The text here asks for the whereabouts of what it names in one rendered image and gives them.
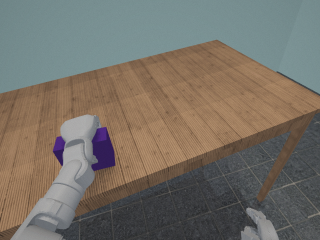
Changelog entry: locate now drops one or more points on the right robot hand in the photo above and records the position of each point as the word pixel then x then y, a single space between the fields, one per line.
pixel 265 229

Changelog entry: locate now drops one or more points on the table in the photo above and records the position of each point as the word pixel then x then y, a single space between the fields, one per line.
pixel 166 115

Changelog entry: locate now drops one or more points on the left robot hand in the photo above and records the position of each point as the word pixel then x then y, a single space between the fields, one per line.
pixel 82 126

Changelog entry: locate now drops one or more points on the robot left upper arm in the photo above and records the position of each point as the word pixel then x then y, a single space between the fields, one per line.
pixel 33 232

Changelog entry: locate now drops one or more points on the sponge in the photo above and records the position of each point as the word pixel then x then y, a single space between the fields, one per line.
pixel 102 149

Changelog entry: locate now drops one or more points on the left robot forearm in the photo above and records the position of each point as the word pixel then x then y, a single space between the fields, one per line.
pixel 56 210

